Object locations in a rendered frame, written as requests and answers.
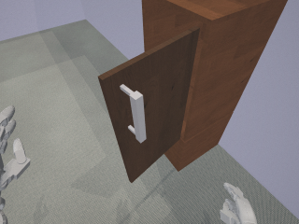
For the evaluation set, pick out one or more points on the cupboard door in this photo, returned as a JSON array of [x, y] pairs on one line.
[[163, 76]]

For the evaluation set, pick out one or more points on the robot left hand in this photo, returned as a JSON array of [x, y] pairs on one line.
[[15, 167]]

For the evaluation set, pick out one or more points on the handle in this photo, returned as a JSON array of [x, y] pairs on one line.
[[138, 113]]

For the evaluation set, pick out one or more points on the robot right hand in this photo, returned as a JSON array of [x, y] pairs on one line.
[[239, 212]]

